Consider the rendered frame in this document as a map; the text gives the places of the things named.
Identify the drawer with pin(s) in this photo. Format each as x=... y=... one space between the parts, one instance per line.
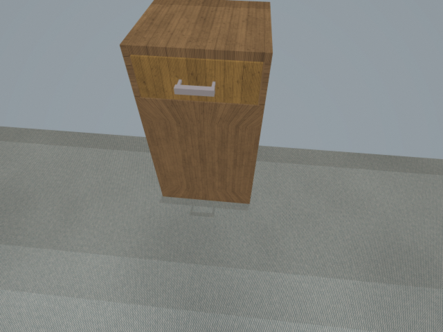
x=235 y=81

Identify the cabinet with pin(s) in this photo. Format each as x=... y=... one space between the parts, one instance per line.
x=203 y=150

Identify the handle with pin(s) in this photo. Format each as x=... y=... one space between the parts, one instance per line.
x=194 y=90

